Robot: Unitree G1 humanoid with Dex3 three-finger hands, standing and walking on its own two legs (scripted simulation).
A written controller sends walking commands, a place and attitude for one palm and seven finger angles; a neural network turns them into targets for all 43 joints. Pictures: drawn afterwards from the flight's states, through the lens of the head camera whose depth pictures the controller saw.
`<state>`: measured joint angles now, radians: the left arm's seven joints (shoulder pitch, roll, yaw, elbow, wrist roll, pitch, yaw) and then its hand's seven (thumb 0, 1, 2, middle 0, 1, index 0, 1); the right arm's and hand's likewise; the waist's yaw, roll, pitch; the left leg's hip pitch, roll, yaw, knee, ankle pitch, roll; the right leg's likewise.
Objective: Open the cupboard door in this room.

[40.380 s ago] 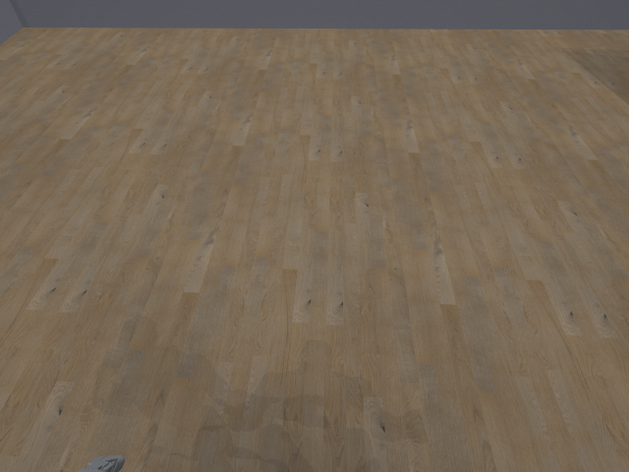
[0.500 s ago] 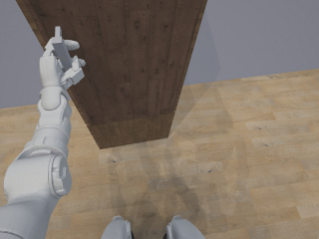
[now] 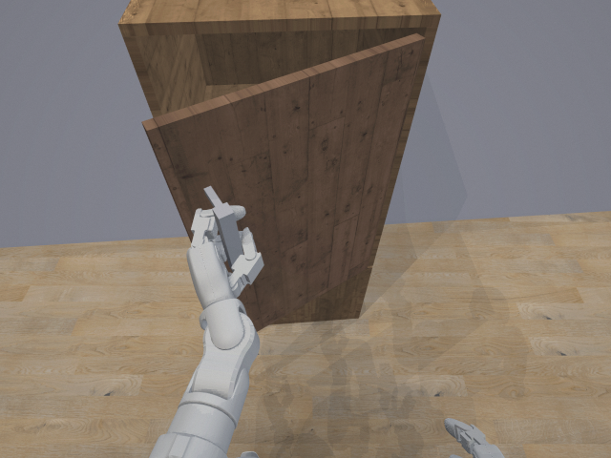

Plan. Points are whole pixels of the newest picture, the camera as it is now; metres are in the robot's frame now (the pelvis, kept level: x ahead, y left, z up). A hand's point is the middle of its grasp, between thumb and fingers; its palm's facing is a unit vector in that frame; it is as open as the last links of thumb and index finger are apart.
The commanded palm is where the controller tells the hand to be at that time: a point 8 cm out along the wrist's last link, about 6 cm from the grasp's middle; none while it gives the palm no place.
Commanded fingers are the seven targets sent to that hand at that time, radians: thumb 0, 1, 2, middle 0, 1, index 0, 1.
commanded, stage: pull the door open along its arc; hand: left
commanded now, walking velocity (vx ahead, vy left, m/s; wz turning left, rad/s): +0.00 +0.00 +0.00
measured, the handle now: (225, 232) +0.40 +0.12 +0.07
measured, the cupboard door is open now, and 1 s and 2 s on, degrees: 28 40 44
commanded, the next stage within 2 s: open thumb and fingers to let go in 0.30 s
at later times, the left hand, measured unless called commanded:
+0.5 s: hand (299, 295) +0.31 +0.02 +0.06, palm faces +0.38 -0.92 -0.07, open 5.8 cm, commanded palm +0.25 +0.05 +0.06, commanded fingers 0.00 0.48 0.72 -0.37 -1.30 -0.37 -1.30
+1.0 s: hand (291, 296) +0.31 +0.03 +0.06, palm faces +0.43 -0.90 -0.06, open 13.6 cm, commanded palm +0.26 +0.05 +0.06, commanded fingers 0.00 -0.50 0.30 -0.22 -0.75 -0.22 -0.75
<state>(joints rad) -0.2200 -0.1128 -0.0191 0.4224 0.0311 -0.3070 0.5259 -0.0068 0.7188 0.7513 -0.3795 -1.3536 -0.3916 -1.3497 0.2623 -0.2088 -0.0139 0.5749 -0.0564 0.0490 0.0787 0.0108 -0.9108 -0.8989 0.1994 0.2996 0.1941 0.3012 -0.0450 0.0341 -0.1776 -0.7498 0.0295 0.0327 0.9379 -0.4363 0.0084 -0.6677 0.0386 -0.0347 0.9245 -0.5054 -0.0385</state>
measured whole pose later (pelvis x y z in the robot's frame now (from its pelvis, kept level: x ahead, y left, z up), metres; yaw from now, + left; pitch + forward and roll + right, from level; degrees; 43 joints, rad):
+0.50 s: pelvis +0.00 -0.06 +0.01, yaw +4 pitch +9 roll +2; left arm 0.00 -0.11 -0.24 0.19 0.06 -0.09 0.61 -0.02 0.66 0.77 -0.38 -1.32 -0.40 -1.35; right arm 0.16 -0.19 0.02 0.60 -0.06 0.02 0.02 0.01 -0.91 -0.90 0.20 0.30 0.20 0.30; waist -0.03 0.04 -0.15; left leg -0.63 0.02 -0.05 0.86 -0.39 -0.05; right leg -0.55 0.04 -0.11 0.90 -0.52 -0.11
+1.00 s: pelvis -0.01 -0.06 +0.00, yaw +4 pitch +11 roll +2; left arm -0.03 -0.12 -0.19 0.24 0.06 -0.18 0.63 0.00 -0.39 0.34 -0.29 -1.12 -0.29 -1.12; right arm 0.20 -0.20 -0.01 0.63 -0.06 -0.02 0.01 0.02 -0.91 -0.90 0.20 0.30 0.19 0.30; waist -0.02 0.05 -0.15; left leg -0.70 0.01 -0.06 0.89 -0.39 -0.05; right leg -0.62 0.03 -0.10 0.95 -0.52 -0.11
